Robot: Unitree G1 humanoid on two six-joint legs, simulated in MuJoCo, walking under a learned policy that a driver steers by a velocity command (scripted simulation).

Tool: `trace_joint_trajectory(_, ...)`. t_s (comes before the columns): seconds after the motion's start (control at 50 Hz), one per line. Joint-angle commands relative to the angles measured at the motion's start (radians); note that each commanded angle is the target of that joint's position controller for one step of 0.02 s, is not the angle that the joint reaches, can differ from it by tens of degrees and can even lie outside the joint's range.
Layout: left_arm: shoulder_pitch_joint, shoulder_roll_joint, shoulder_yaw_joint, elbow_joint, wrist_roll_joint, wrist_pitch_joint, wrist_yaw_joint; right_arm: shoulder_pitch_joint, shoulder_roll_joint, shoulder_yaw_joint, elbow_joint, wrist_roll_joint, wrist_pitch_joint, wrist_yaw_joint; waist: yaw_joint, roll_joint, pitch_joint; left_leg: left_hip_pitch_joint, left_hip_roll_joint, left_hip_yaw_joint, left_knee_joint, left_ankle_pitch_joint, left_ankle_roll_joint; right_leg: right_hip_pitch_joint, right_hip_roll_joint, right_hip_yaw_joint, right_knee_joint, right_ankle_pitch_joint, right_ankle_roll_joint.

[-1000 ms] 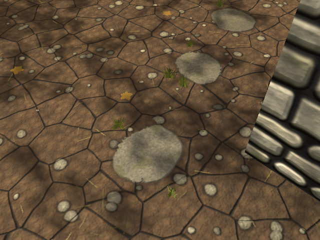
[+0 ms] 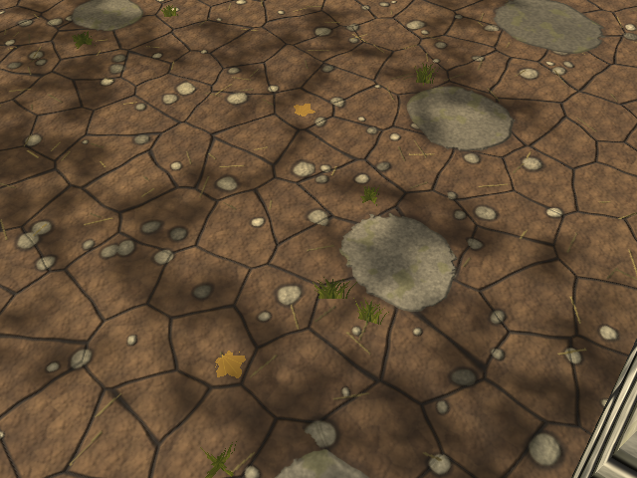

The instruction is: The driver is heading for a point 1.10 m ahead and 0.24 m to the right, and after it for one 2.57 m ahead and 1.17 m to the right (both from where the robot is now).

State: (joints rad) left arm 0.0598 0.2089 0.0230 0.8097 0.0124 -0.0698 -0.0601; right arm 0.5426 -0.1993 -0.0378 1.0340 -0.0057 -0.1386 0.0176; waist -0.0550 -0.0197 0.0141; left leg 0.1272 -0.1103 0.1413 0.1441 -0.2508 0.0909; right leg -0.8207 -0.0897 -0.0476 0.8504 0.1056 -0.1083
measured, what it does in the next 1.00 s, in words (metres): walks ahead, turning right: right foot, then left foot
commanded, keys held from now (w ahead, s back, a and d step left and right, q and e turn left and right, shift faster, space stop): w+e+shift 0.62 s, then w+shift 0.10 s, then w+q+shift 0.26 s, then q+shift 0.02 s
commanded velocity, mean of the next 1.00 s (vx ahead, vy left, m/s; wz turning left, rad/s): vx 0.99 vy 0.00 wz -0.55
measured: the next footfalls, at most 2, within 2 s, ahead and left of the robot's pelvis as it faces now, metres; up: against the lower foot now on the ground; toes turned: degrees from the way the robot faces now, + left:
right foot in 0.14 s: +0.34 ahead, -0.04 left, +0.00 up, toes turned -10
left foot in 0.58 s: +0.80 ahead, +0.02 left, +0.00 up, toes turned -31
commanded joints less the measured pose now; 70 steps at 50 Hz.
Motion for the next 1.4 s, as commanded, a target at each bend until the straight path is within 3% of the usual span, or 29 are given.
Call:
trace_joint_trajectory(0.02,-0.106,0.017,-0.015,-0.069,-0.017,-0.011,-0.005,-0.01,-0.111,-0.002,-0.049,0.007,-0.03,-0.017,0.034,0.039,0.158,-0.204,0.241,0.025,-0.142,0.702,-0.04,0.206,0.069,-0.091,-0.161,0.124,-0.034)
trace_joint_trajectory(0.08,-0.069,0.075,-0.004,-0.055,0.008,-0.014,0.007,0.023,-0.172,-0.008,-0.044,-0.012,-0.007,-0.058,0.061,0.092,0.056,0.052,0.281,0.08,0.086,1.325,-0.083,0.276,0.178,-0.182,-0.236,0.03,-0.067)
trace_joint_trajectory(0.14,0.411,0.184,0.046,0.074,0.009,-0.011,0.02,-0.095,-0.255,-0.038,-0.083,-0.041,0.035,-0.086,0.297,0.165,-0.168,-0.029,0.319,0.061,0.769,1.441,-0.087,0.726,0.213,-0.103,-0.295,-0.104,-0.138)
trace_joint_trajectory(0.16,0.53,0.225,0.076,0.103,0.01,-0.002,0.034,-0.169,-0.242,-0.041,-0.107,-0.042,0.03,-0.07,0.348,0.098,-0.194,-0.268,0.22,0.062,1.158,0.869,-0.069,0.927,0.131,0.025,-0.286,-0.215,-0.182)
trace_joint_trajectory(0.18,0.46,0.3,0.098,0.102,0.027,0.01,0.038,-0.145,-0.07,-0.004,-0.191,-0.028,0.004,-0.04,0.176,-0.24,-0.197,-0.806,0.048,-0.047,1.512,-0.266,-0.11,1.226,-0.089,0.438,-0.215,-0.046,-0.331)
trace_joint_trajectory(0.2,0.441,0.302,0.108,0.101,0.014,0.018,0.033,-0.197,-0.099,0.006,-0.261,0.002,-0.016,-0.033,0.192,-0.129,-0.289,-1.021,0.054,-0.23,1.577,-0.217,-0.097,1.302,-0.167,0.776,-0.458,-0.453,-0.446)
trace_joint_trajectory(0.22,0.383,0.225,0.097,0.086,0.007,0.022,0.037,-0.3,-0.139,0.005,-0.284,-0.015,-0.031,-0.028,0.171,0.039,-0.134,-1.028,0.118,-0.249,1.449,-0.109,-0.062,1.125,-0.138,0.743,-0.6,-0.581,-0.354)
trace_joint_trajectory(0.28,0.306,0.153,0.073,0.067,0.002,-0.003,0.056,-0.309,-0.117,0.019,-0.315,-0.067,0.003,-0.014,0.033,0.156,0.029,-0.883,0.197,-0.242,1.246,-0.081,-0.094,0.721,-0.05,0.59,-0.669,-0.408,-0.289)
trace_joint_trajectory(0.36,0.311,0.2,0.072,0.041,-0.004,-0.045,0.067,-0.438,-0.106,0.029,-0.408,-0.07,0.048,0.008,0.024,0.095,0.127,-0.752,0.245,-0.167,0.902,0.073,-0.161,0.398,0.053,0.439,-0.731,-0.223,-0.247)
trace_joint_trajectory(0.48,0.406,0.253,0.097,0.03,-0.028,-0.031,0.041,-0.638,-0.101,0.045,-0.491,-0.024,0.044,0.009,0.147,-0.04,0.052,-0.547,0.121,-0.115,0.464,0.344,-0.122,0.582,0.092,0.392,-0.621,0.18,-0.133)
trace_joint_trajectory(0.54,0.352,0.314,0.112,0.006,-0.01,-0.029,0.047,-0.421,-0.206,0.003,-0.449,-0.018,0.04,-0.018,0.023,-0.048,-0.119,-0.273,0.071,-0.156,0.358,0.169,-0.099,0.703,0.083,0.412,-0.292,0.42,-0.071)
trace_joint_trajectory(0.56,0.288,0.318,0.113,-0.014,-0.006,-0.033,0.042,-0.211,-0.252,-0.021,-0.4,-0.019,0.038,-0.035,-0.098,-0.034,-0.219,-0.03,0.119,-0.172,0.382,0.105,-0.088,0.594,0.122,0.395,-0.056,0.343,-0.053)
trace_joint_trajectory(0.58,0.256,0.184,0.078,-0.051,-0.002,-0.041,0.039,0.019,-0.327,-0.048,-0.366,-0.047,0.038,-0.058,-0.17,0.081,-0.361,0.225,0.348,-0.38,0.391,-0.22,-0.065,0.415,0.177,0.323,0.284,-0.114,-0.052)
trace_joint_trajectory(0.6,0.371,0.081,0.045,-0.116,-0.065,-0.04,0.047,-0.051,-0.388,-0.057,-0.38,-0.083,0.039,-0.049,-0.039,0.429,-0.485,0.375,0.632,-0.944,0.184,-0.394,0.041,0.131,0.249,0.213,0.541,-0.637,-0.024)
trace_joint_trajectory(0.66,0.201,0.177,0.052,-0.092,0.012,-0.005,0.037,-0.219,-0.165,-0.027,-0.377,-0.061,0.054,-0.031,-0.034,0.073,-0.141,-0.014,0.467,-0.664,0.126,-0.352,0.046,0.032,0.074,0.136,0.543,-0.396,-0.027)
trace_joint_trajectory(0.72,0.17,0.096,0.028,-0.135,0.038,0.016,0.009,-0.151,-0.116,-0.011,-0.279,-0.044,0.025,-0.018,0.026,0.093,-0.033,-0.203,0.385,-0.469,0.09,-0.09,0.038,0.066,0.037,0.181,0.455,-0.392,-0.003)
trace_joint_trajectory(0.86,-0.105,0.111,-0.017,-0.261,0.04,0.002,-0.023,-0.131,-0.204,-0.03,-0.212,0.009,-0.001,0.005,0.068,0.056,0.116,-0.475,0.271,-0.224,-0.133,0.234,0.047,0.311,0.041,0.016,-0.135,-0.05,0.037)
trace_joint_trajectory(0.94,-0.098,0.167,-0.005,-0.248,0.037,-0.01,-0.002,-0.048,-0.308,-0.052,-0.171,-0.001,0.01,0.007,0.072,0.088,0.042,-0.225,0.318,-0.203,0.042,0.778,0.052,0.468,0.108,-0.008,-0.265,-0.176,0.02)
trace_joint_trajectory(0.98,0.207,0.222,0.025,-0.154,0.047,-0.027,0.037,-0.042,-0.311,-0.048,-0.161,0.003,0.02,0.0,0.219,0.117,-0.146,-0.277,0.274,-0.173,0.47,0.847,0.027,0.827,0.125,0.014,-0.281,-0.24,0.002)
trace_joint_trajectory(1.0,0.351,0.3,0.047,-0.138,0.081,-0.035,0.061,-0.033,-0.234,-0.028,-0.189,0.004,0.023,0.002,0.261,0.036,-0.259,-0.462,0.205,-0.149,0.806,0.517,0.011,1.033,-0.101,0.238,-0.317,-0.466,-0.015)
trace_joint_trajectory(1.02,0.365,0.373,0.066,-0.146,0.1,-0.033,0.07,0.103,-0.057,0.002,-0.224,0.039,0.03,0.002,0.147,-0.205,-0.448,-0.774,0.1,-0.16,1.197,-0.266,-0.008,1.287,-0.431,0.735,-0.405,-0.533,-0.12)
trace_joint_trajectory(1.04,0.355,0.308,0.058,-0.162,0.058,-0.024,0.072,-0.032,-0.199,-0.033,-0.233,0.021,0.045,-0.016,0.192,-0.05,-0.397,-0.83,0.123,-0.206,1.272,-0.204,0.004,1.162,-0.402,0.748,-0.459,-0.366,-0.11)
trace_joint_trajectory(1.1,0.231,0.162,0.023,-0.123,0.029,-0.033,0.065,-0.102,-0.154,-0.038,-0.229,0.007,0.074,-0.012,0.074,-0.047,-0.082,-0.807,0.182,-0.185,1.113,-0.117,-0.023,0.854,-0.241,0.246,-0.456,0.386,-0.042)
trace_joint_trajectory(1.12,0.16,0.177,0.041,-0.139,-0.004,-0.032,0.066,-0.094,-0.146,-0.047,-0.268,0.075,0.063,-0.03,0.046,-0.211,-0.134,-0.811,0.23,-0.234,1.172,-0.106,-0.069,0.853,-0.239,0.202,-0.445,0.43,-0.072)
trace_joint_trajectory(1.16,0.071,0.112,0.034,-0.141,-0.015,-0.029,0.07,-0.144,-0.137,-0.049,-0.289,0.088,0.084,-0.035,0.0,-0.142,-0.083,-0.832,0.244,-0.213,1.097,-0.114,-0.09,0.762,-0.231,0.129,-0.507,0.363,-0.069)
trace_joint_trajectory(1.26,-0.008,0.207,0.077,-0.128,-0.009,-0.016,0.119,-0.266,-0.095,-0.022,-0.337,0.042,0.092,0.012,-0.013,-0.066,-0.026,-0.625,0.189,-0.08,0.627,0.3,-0.093,0.595,-0.12,-0.151,-0.555,0.277,-0.006)
trace_joint_trajectory(1.36,-0.018,0.265,0.098,-0.135,-0.069,-0.008,0.111,-0.146,-0.24,-0.08,-0.334,0.037,0.125,0.038,-0.094,-0.055,-0.12,-0.346,0.065,0.001,0.53,0.246,0.019,0.691,-0.143,-0.174,-0.215,0.488,0.054)
trace_joint_trajectory(1.38,0.004,0.25,0.094,-0.129,-0.068,-0.007,0.105,-0.05,-0.274,-0.101,-0.312,0.029,0.128,0.026,-0.148,-0.004,-0.151,-0.178,0.055,-0.048,0.449,0.289,0.054,0.615,-0.113,-0.16,-0.012,0.346,0.083)
trace_joint_trajectory(1.4,0.105,0.159,0.07,-0.111,-0.036,-0.005,0.087,-0.146,-0.325,-0.105,-0.326,0.024,0.125,0.004,-0.057,0.288,-0.081,-0.132,0.161,-0.22,0.384,0.711,0.103,0.474,0.026,-0.159,0.289,-0.515,0.139)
